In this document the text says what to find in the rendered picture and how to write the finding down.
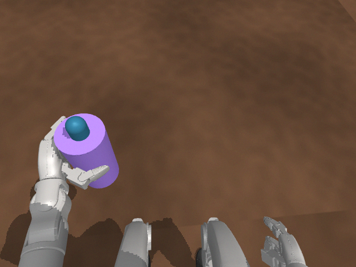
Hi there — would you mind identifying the bottle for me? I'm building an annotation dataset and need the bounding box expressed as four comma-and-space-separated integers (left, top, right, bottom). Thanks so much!
54, 113, 119, 189

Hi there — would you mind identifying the right robot hand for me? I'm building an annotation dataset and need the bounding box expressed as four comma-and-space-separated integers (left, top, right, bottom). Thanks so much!
261, 216, 306, 267

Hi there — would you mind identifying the left robot hand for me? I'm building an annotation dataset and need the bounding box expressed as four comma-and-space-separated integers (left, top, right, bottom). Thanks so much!
38, 116, 110, 190

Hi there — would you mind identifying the left robot arm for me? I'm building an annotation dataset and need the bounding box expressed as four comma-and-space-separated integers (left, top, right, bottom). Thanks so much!
18, 177, 72, 267

